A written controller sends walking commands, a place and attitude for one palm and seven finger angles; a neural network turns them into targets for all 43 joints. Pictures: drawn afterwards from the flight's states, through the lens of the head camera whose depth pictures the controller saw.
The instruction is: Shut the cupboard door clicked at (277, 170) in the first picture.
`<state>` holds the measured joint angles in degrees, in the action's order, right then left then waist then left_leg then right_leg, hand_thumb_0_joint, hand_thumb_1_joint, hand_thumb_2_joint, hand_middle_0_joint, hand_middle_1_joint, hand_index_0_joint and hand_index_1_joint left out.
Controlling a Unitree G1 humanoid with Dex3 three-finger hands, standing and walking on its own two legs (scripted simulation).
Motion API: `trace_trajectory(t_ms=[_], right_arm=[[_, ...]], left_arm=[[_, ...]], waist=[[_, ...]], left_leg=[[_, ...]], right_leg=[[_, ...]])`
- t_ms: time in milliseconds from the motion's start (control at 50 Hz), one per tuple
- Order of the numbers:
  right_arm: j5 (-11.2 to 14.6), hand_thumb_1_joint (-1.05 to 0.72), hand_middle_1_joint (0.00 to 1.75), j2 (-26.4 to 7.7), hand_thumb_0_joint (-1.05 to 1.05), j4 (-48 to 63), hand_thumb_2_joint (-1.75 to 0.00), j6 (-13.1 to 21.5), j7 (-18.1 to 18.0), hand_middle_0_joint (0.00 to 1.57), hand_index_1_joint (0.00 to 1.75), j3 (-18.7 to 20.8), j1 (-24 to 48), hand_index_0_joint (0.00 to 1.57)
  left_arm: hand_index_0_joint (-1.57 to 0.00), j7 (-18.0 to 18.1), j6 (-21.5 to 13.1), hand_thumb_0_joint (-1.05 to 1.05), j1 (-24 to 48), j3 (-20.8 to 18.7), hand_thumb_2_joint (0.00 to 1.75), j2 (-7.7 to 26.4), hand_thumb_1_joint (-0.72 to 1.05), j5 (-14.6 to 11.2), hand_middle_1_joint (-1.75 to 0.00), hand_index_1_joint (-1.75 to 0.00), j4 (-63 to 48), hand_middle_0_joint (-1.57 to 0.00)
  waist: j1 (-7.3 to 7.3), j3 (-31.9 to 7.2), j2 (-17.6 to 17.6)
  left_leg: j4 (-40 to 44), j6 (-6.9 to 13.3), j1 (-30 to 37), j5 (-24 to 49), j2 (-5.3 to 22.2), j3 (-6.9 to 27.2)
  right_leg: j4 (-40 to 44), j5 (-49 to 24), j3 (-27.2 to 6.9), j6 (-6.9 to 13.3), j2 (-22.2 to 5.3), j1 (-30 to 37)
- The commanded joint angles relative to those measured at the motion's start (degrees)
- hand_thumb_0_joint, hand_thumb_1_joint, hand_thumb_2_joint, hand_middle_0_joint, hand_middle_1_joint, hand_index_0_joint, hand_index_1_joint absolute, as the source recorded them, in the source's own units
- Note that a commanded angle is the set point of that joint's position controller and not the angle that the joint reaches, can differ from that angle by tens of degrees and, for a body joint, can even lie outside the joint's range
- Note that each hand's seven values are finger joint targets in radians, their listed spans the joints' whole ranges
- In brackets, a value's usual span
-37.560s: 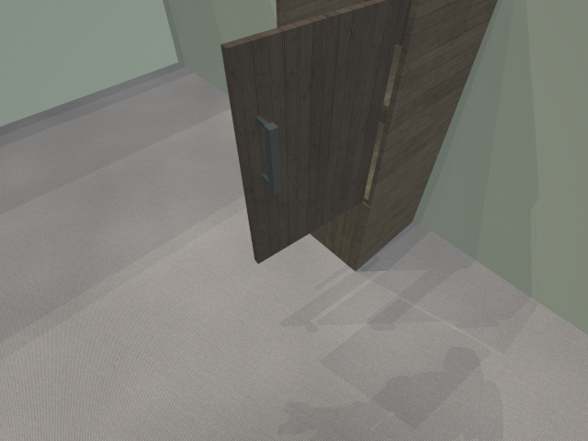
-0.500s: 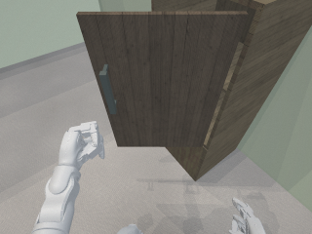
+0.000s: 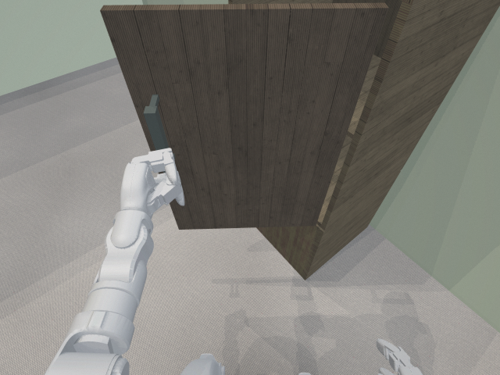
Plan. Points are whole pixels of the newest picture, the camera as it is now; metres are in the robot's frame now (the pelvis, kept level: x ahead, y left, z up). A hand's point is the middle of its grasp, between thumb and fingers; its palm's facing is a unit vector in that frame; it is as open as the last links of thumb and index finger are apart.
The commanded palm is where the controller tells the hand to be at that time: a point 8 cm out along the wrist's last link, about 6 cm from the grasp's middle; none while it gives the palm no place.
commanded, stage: bring the fist close to the handle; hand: left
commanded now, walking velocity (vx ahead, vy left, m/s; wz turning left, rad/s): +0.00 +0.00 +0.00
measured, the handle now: (163, 138) +0.51 +0.18 +0.08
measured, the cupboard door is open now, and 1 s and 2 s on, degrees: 53 51 40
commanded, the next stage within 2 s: push the door shut along its arc in 0.40 s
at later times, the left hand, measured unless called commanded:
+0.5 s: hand (179, 180) +0.40 +0.13 +0.09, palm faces +0.04 -1.00 +0.00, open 3.1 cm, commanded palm +0.37 +0.19 +0.09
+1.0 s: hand (188, 156) +0.45 +0.13 +0.09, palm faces -0.07 -1.00 -0.02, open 3.1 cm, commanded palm +0.44 +0.17 +0.09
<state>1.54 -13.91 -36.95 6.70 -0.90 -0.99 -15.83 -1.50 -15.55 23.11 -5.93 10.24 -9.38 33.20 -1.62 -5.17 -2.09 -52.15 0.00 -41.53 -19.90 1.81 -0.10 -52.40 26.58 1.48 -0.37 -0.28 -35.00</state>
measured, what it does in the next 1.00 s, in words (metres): stands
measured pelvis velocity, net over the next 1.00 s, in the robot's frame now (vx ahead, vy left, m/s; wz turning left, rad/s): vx -0.01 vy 0.00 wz -0.01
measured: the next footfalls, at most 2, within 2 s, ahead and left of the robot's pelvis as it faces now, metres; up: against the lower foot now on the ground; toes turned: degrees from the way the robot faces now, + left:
none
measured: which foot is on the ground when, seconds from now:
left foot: down 0.00-1.00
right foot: down 0.00-1.00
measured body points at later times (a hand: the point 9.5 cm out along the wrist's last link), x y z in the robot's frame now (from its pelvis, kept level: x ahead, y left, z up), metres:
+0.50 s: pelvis +0.00 +0.00 +0.00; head +0.04 -0.01 +0.45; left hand +0.39 +0.19 +0.09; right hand +0.10 -0.26 -0.11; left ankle +0.06 +0.12 -0.69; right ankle +0.00 -0.13 -0.69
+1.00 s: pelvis -0.01 +0.00 -0.01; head +0.06 +0.00 +0.43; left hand +0.45 +0.18 +0.09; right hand +0.06 -0.26 -0.13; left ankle +0.06 +0.12 -0.69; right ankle +0.00 -0.13 -0.69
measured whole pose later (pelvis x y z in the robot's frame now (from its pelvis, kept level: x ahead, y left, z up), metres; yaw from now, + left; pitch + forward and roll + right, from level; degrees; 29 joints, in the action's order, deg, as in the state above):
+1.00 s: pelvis -0.01 +0.00 -0.01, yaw -1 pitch +13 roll -1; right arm 1.3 -14.8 -38.4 3.2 -0.2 -0.2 -19.4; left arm -9.4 -21.1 44.0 -12.1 16.8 -8.3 58.9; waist -4.9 -5.9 -2.1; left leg -55.3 -0.1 -48.6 -20.3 2.4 -0.2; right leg -56.0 27.0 1.1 -0.2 0.3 -42.5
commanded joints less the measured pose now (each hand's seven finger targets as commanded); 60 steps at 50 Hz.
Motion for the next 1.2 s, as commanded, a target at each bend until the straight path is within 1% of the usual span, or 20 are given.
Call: trace_trajectory(t_ms=[0,20,60,120,160,220,240,360,420,460,500,560,720,760,820,880,920,980,1060,1180], right_arm=[[-0.10,-0.90,0.30,-7.73,0.00,6.12,-0.90,1.69,-0.37,0.20,0.30,3.19,-0.97,0.20],[-0.37,-0.90,0.30,-8.19,0.00,6.30,-0.90,1.28,-0.27,0.20,0.30,3.28,-1.43,0.20],[-0.22,-0.90,0.30,-7.52,0.00,7.34,-0.90,0.70,0.19,0.20,0.30,3.17,-1.17,0.20],[-0.28,-0.90,0.30,-7.82,0.00,7.67,-0.90,-0.19,0.32,0.20,0.30,3.45,-2.03,0.20],[0.03,-0.90,0.30,-7.38,0.00,7.97,-0.90,-0.36,0.51,0.20,0.30,3.51,-1.55,0.20],[0.09,-0.90,0.30,-8.01,0.00,7.65,-0.90,-0.58,0.14,0.20,0.30,3.71,-2.05,0.20],[0.33,-0.90,0.30,-7.64,0.00,7.46,-0.90,-0.58,0.07,0.20,0.30,3.57,-1.57,0.20],[0.28,-0.90,0.30,-7.78,0.00,5.98,-0.90,-0.04,-0.61,0.20,0.30,3.71,-1.56,0.20],[0.03,-0.90,0.30,-7.92,0.00,6.15,-0.90,0.24,-0.34,0.20,0.30,3.77,-1.89,0.20],[0.17,-0.90,0.30,-7.58,0.00,6.44,-0.90,0.09,0.05,0.20,0.30,3.62,-1.71,0.20],[0.18,-0.90,0.30,-7.82,0.00,6.80,-0.90,-0.26,0.20,0.20,0.30,3.65,-1.65,0.20],[0.31,-0.90,0.30,-7.89,0.00,6.39,-0.90,-0.80,-0.09,0.20,0.30,3.48,-1.76,0.20],[0.15,-0.90,0.30,-8.48,0.00,4.94,-0.90,-0.69,-0.57,0.20,0.30,3.29,-3.10,0.20],[0.27,-0.90,0.30,-8.26,0.00,4.65,-0.90,-0.74,-0.36,0.20,0.30,3.18,-3.56,0.20],[-0.01,-0.90,0.30,-9.12,0.00,4.10,-0.90,-1.15,-0.41,0.20,0.30,3.44,-5.23,0.20],[-0.11,-0.90,0.30,-9.18,0.00,4.43,-0.90,-1.49,0.01,0.20,0.30,3.51,-6.09,0.20],[-0.28,-0.90,0.30,-9.45,0.00,3.91,-0.90,-1.85,-0.01,0.20,0.30,3.76,-7.34,0.20],[-0.02,-0.90,0.30,-9.47,0.00,3.62,-0.90,-2.07,0.18,0.20,0.30,3.88,-7.99,0.20],[0.02,-0.90,0.30,-10.31,0.00,2.32,-0.90,-2.31,-0.26,0.20,0.30,3.95,-9.51,0.20],[-0.37,-0.90,0.30,-10.91,0.00,1.09,-0.90,-1.57,-0.10,0.20,0.30,4.03,-11.51,0.20]], left_arm=[[-1.30,1.15,-4.77,0.00,24.64,-5.09,0.90,8.61,0.90,0.47,-1.50,-1.50,-6.43,-1.30],[-1.30,1.21,-4.82,0.00,22.17,-7.45,0.90,11.23,0.90,0.82,-1.50,-1.50,-5.47,-1.30],[-1.30,0.53,-5.31,0.00,20.50,-6.57,0.90,9.46,0.90,0.39,-1.50,-1.50,-5.92,-1.30],[-1.30,-0.13,-6.09,0.00,19.58,-7.86,0.90,11.24,0.90,0.47,-1.50,-1.50,-6.53,-1.30],[-1.30,-0.54,-6.68,0.00,21.09,-4.94,0.90,8.14,0.90,0.16,-1.50,-1.50,-8.87,-1.30],[-1.30,-0.87,-6.88,0.00,19.71,-6.69,0.90,10.42,0.90,-0.37,-1.50,-1.50,-8.36,-1.30],[-1.30,-1.14,-6.89,0.00,21.82,-4.80,0.90,8.73,0.90,-0.29,-1.50,-1.50,-8.29,-1.30],[-1.30,-0.73,-8.03,0.00,28.33,-3.89,0.90,8.66,0.90,-0.06,-1.50,-1.50,-8.19,-1.30],[-1.30,-0.50,-8.12,0.00,25.21,-5.02,0.90,9.21,0.90,0.18,-1.50,-1.50,-7.71,-1.30],[-1.30,-0.58,-7.49,0.00,23.14,-4.03,0.90,7.50,0.90,-0.05,-1.50,-1.50,-6.30,-1.30],[-1.30,-0.71,-7.23,0.00,22.02,-5.19,0.90,9.06,0.90,0.09,-1.50,-1.50,-6.33,-1.30],[-1.30,-1.40,-6.89,0.00,27.86,-4.68,0.90,9.97,0.90,0.78,-1.50,-1.50,-4.11,-1.30],[-1.30,-4.16,-8.77,0.00,38.52,-5.40,0.90,12.47,0.90,0.62,-1.50,-1.50,3.94,-1.30],[-1.30,-5.24,-8.65,0.00,42.08,-3.24,0.90,10.26,0.90,0.59,-1.50,-1.50,6.96,-1.30],[-1.30,-6.01,-8.43,0.00,44.30,-7.21,0.90,15.01,0.90,0.70,-1.50,-1.50,11.61,-1.30],[-1.30,-7.19,-8.80,0.00,45.33,-8.60,0.90,16.30,0.90,0.39,-1.50,-1.50,12.83,-1.30],[-1.30,-8.16,-9.42,0.00,47.53,-8.86,0.90,17.64,0.90,0.93,-1.50,-1.50,13.66,-1.30],[-1.30,-9.58,-9.22,0.00,50.04,-6.24,0.90,15.15,0.90,0.73,-1.50,-1.50,15.92,-1.30],[-1.30,-10.90,-8.45,0.00,55.45,-7.92,0.90,18.87,0.90,0.90,-1.50,-1.50,19.30,-1.30],[-1.30,-13.18,-7.71,0.00,61.48,-6.24,0.90,18.32,0.90,1.02,-1.50,-1.50,22.12,-1.30]], waist=[[-0.77,-17.45,2.05],[0.18,-18.83,2.72],[0.79,-19.92,2.19],[0.93,-19.95,3.05],[-0.16,-19.12,1.77],[-0.16,-17.57,3.65],[-1.15,-16.00,2.57],[-2.18,-17.86,1.64],[-0.66,-20.07,-0.86],[-0.68,-19.05,1.43],[-0.28,-18.42,2.55],[-2.13,-15.70,3.23],[-3.29,-17.73,0.91],[-4.37,-17.61,0.34],[-4.10,-19.57,1.52],[-3.71,-22.88,1.45],[-4.41,-23.66,0.78],[-6.03,-21.25,1.15],[-7.86,-20.68,1.92],[-9.53,-22.82,-2.41]], left_leg=[[6.07,0.94,15.51,6.06,-1.04,1.13],[6.20,0.96,15.30,7.22,-1.11,0.98],[6.29,1.01,14.96,8.85,-1.37,0.06],[6.13,1.18,14.67,10.63,-1.16,-0.10],[6.21,1.24,15.37,9.70,-1.14,-0.43],[6.51,1.46,14.13,7.83,-1.17,-0.48],[6.62,1.53,13.96,6.45,-1.22,-0.65],[6.37,1.42,15.97,4.81,-1.03,0.36],[6.25,1.18,17.88,7.02,-1.06,0.55],[6.44,1.15,16.77,7.37,-1.05,0.40],[6.61,1.27,15.89,7.79,-1.11,0.14],[6.59,1.42,14.67,5.66,-1.00,0.30],[5.18,1.28,15.09,4.01,-0.99,1.37],[4.73,1.27,15.00,3.77,-0.99,1.58],[3.96,1.37,13.92,4.55,-0.89,2.00],[2.80,1.42,13.41,7.34,-1.11,1.63],[2.07,1.56,13.46,8.15,-0.95,1.98],[1.83,1.63,12.74,6.58,-0.71,1.93],[1.09,2.00,10.23,3.78,-0.44,2.46],[-0.17,1.84,11.68,3.38,-0.05,3.79]], right_leg=[[8.44,-13.22,0.01,1.16,1.83,-0.92],[8.20,-14.35,0.05,1.23,1.95,0.73],[8.02,-16.95,-0.23,1.15,1.71,2.74],[7.61,-19.23,-0.29,1.15,2.03,3.79],[8.20,-18.50,-0.35,0.96,1.96,2.60],[9.16,-16.72,-0.72,0.84,2.13,2.85],[9.59,-15.43,-0.82,0.70,1.91,1.56],[9.45,-12.64,-0.74,0.82,1.89,-0.48],[8.55,-14.36,-0.28,1.23,2.19,-0.23],[8.58,-15.25,-0.08,1.06,2.10,0.37],[8.72,-16.13,-0.27,1.03,2.02,1.28],[9.13,-14.40,-0.41,0.77,1.93,-0.51],[8.12,-11.71,-0.67,1.17,2.08,-3.94],[7.83,-11.49,-0.56,1.15,1.95,-5.68],[6.90,-11.79,-0.63,1.27,2.15,-5.74],[5.79,-14.95,-0.92,1.22,2.04,-4.10],[5.06,-15.26,-1.00,1.27,2.17,-5.12],[5.69,-13.64,-0.88,1.08,2.33,-7.86],[5.74,-10.47,-1.24,0.91,2.37,-10.01],[4.49,-8.00,-0.65,1.37,2.54,-15.06]])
